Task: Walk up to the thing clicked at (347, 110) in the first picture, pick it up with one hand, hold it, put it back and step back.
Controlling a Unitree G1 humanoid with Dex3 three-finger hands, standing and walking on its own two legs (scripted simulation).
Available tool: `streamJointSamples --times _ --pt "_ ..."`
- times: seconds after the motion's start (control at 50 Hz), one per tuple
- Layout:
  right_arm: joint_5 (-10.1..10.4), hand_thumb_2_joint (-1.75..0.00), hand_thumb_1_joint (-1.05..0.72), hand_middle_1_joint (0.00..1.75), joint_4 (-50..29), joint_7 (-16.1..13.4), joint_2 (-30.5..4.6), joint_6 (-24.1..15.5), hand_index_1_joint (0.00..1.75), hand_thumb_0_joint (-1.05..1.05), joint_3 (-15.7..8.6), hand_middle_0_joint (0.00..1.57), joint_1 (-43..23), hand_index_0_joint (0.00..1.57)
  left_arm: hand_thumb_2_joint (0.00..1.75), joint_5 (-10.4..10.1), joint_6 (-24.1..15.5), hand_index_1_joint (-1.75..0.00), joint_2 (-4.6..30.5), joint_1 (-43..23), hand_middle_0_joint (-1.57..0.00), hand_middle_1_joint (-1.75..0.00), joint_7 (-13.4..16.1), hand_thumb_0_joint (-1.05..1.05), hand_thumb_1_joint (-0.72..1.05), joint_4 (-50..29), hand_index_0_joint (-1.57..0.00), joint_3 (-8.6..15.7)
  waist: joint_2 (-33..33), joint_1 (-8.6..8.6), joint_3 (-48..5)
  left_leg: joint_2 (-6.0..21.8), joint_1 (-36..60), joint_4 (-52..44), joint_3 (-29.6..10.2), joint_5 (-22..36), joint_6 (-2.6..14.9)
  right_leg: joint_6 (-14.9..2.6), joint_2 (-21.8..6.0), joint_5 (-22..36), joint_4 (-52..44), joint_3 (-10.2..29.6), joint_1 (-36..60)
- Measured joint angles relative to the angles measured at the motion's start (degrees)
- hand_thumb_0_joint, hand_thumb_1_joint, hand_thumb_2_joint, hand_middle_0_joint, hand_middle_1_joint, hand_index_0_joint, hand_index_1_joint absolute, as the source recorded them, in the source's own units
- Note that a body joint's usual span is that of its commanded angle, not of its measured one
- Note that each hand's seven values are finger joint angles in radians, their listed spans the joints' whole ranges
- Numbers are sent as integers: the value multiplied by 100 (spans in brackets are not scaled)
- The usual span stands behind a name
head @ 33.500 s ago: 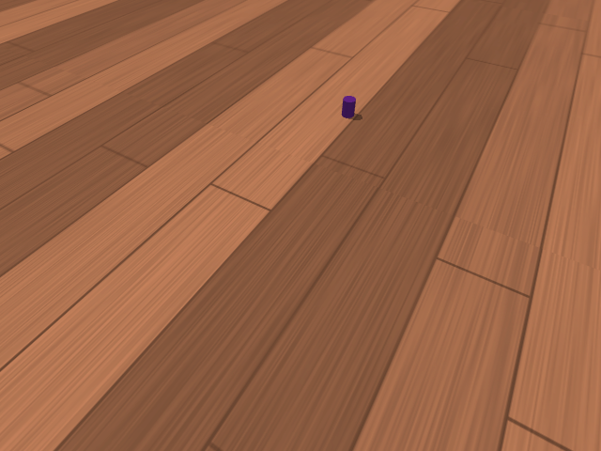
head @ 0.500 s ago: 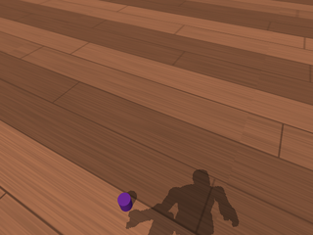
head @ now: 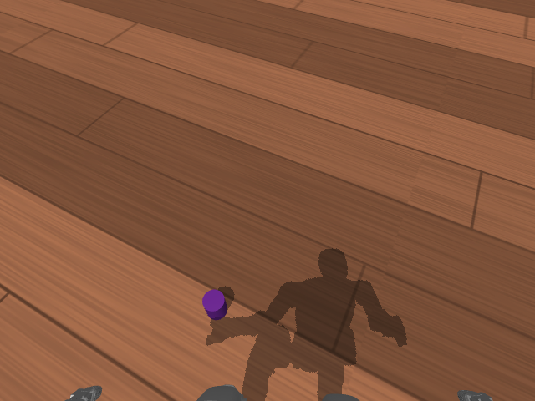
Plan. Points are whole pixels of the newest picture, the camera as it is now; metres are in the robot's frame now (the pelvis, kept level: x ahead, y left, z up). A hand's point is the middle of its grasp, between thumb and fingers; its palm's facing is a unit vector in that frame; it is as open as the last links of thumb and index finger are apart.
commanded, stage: step back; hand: left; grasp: from above
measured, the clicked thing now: (215, 305) +0.48 +0.19 -0.71
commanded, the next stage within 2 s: none
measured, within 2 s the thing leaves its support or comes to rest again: neither
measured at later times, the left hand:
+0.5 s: hand out of the picture +0.03 +0.31 -0.16, palm faces -0.10 -0.91 -0.40, open 7.4 cm
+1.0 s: hand out of the picture -0.09 +0.33 -0.16, palm faces -0.01 -0.94 -0.35, open 7.4 cm
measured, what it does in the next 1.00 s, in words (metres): walks backwards: left foot, then right foot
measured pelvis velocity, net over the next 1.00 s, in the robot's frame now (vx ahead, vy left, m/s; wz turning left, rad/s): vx -0.22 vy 0.07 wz -0.01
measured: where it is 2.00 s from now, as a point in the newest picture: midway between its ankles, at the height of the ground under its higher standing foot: outside the picture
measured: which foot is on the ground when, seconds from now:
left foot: up 0.00-0.04, down 0.06-0.56, up 0.58-0.88, down 0.90-1.00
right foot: down 0.00-0.08, up 0.10-0.48, down 0.50-0.92, up 0.94-1.00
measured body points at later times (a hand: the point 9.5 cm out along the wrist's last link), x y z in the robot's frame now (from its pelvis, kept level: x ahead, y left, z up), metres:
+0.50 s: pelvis -0.08 +0.05 -0.01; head -0.02 +0.04 +0.43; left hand +0.04 +0.36 -0.14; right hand +0.00 -0.26 -0.14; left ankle -0.02 +0.12 -0.73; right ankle -0.10 -0.06 -0.73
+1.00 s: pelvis -0.22 +0.07 -0.01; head -0.17 +0.10 +0.44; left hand -0.09 +0.38 -0.13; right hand -0.14 -0.24 -0.11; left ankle -0.20 +0.19 -0.73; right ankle -0.15 -0.05 -0.70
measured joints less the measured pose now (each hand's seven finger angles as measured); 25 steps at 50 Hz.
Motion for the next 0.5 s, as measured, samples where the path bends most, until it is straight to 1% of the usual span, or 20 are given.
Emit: streamJointSamples --times 0.02,0.04,0.06,0.08,0.1,0.12,0.14,0.16,0.18,0.2,0.22,0.26,0.32,0.38,0.46,0.48,0.5 --pt "-2 -89 -90 30 -55 8 -19 3 30 0 -15 20 58 20 90 14 20 -30 48 -50 -20 -30 9 0 90 -74 -20 3 -28 -26 5 27 58 -123 28 83 9 47 -36 -33 121 -1 -117" --pt "-15 -89 -90 30 -90 10 -38 -8 30 0 -26 20 120 20 90 12 37 -30 98 -108 -20 -30 17 0 90 -153 -20 2 -47 -52 12 75 175 -428 51 295 8 96 -67 -83 274 -9 -244" --pt "-42 -89 -90 30 -113 6 -62 -29 30 0 -38 20 185 20 90 -7 56 -30 144 -169 -20 -30 21 0 90 -241 -20 -2 -47 -81 19 133 336 -878 56 630 -21 146 -87 -155 466 -28 -383" --pt "-91 -89 -90 30 -101 -21 -28 -50 30 0 -66 20 205 20 90 -42 83 -30 209 -265 -20 -30 26 0 90 -320 -20 8 -152 -84 92 65 410 -1052 87 458 -44 110 -170 -235 703 22 -530" --pt "-149 -89 -90 30 -88 -42 51 -63 30 0 -73 20 201 20 90 -82 117 -30 270 -377 -20 -30 46 0 90 -389 -20 32 -293 -38 215 -16 395 -1030 166 432 -19 -18 -129 -590 1010 292 -676" --pt "-187 -89 -90 30 -92 -47 124 -72 30 0 -53 20 206 20 90 -105 148 -30 304 -452 -20 -30 77 0 90 -459 -20 52 -375 3 317 -40 372 -1018 222 469 12 -123 59 -1052 1394 609 -820" --pt "-197 -89 -90 30 -116 -43 177 -75 30 0 -20 20 224 20 90 -117 164 -30 310 -487 -20 -30 115 0 90 -507 -20 54 -384 -12 373 -24 335 -1034 218 530 41 -186 306 -1449 1790 834 -945" --pt "-198 -89 -90 30 -147 -45 224 -76 30 0 4 20 250 20 90 -118 178 -30 300 -501 -20 -30 143 0 90 -527 -20 41 -360 -61 395 -1 304 -1102 180 616 62 -236 545 -1684 2152 987 -1045" --pt "-195 -89 -90 30 -181 -59 264 -76 30 0 21 20 276 20 90 -126 195 -30 282 -505 -20 -30 156 0 90 -529 -20 23 -337 -108 396 10 286 -1214 147 720 78 -267 737 -1770 2466 1095 -1125" --pt "-199 -89 -90 30 -209 -83 299 -74 30 0 36 20 292 20 90 -145 209 -30 262 -489 -20 -30 156 0 90 -538 -20 3 -334 -127 380 5 278 -1353 152 829 91 -287 868 -1713 2730 1176 -1198" --pt "-194 -89 -90 30 -237 -112 324 -70 30 0 47 20 295 21 90 -161 218 -30 240 -446 -20 -30 151 0 90 -562 -20 -18 -341 -117 358 -7 278 -1490 194 928 100 -298 943 -1576 2914 1225 -1247" --pt "-164 -89 -90 30 -303 -170 361 -75 30 0 46 20 263 21 90 -157 213 -30 191 -304 -20 -30 129 0 90 -601 -20 -46 -356 -82 334 -41 305 -1682 318 1062 124 -265 982 -1319 3078 1235 -1222" --pt "-128 -89 -90 30 -435 -249 407 -111 30 0 24 21 188 21 90 -127 215 -30 116 -49 -20 -30 116 0 90 -566 -20 -66 -332 -69 309 -82 347 -1726 489 1115 199 -134 901 -1229 2732 1122 -908" --pt "-125 -89 -90 30 -576 -266 443 -135 30 0 35 21 90 21 90 -104 231 -30 77 140 -20 -30 109 0 90 -522 -20 -60 -302 -51 301 -107 320 -1613 660 1104 244 -86 788 -1302 2170 1016 -586" --pt "-124 -89 -90 30 -660 -234 420 -129 30 0 55 21 -60 21 90 -58 205 -30 35 271 -20 -30 64 0 90 -498 -20 -25 -166 -11 294 -70 182 -1389 815 1104 254 -154 644 -1230 1383 747 -231" --pt "-121 -89 -90 30 -658 -220 400 -121 30 0 60 21 -93 21 90 -44 185 -30 27 307 -20 -30 46 0 90 -504 -20 -17 -119 13 273 -44 128 -1323 850 1104 248 -196 616 -1143 1165 680 -141" --pt "-113 -89 -90 30 -648 -205 370 -113 30 0 61 21 -125 21 90 -29 155 -30 13 340 -20 -30 29 0 90 -504 -20 -6 -49 38 255 1 72 -1242 869 1098 233 -247 613 -896 923 621 -51"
